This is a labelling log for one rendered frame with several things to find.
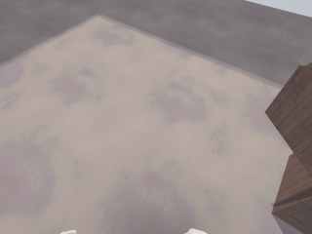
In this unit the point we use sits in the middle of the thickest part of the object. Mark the handle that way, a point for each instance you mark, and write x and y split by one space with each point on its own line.
306 57

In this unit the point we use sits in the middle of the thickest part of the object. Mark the cupboard door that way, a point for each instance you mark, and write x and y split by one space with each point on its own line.
291 114

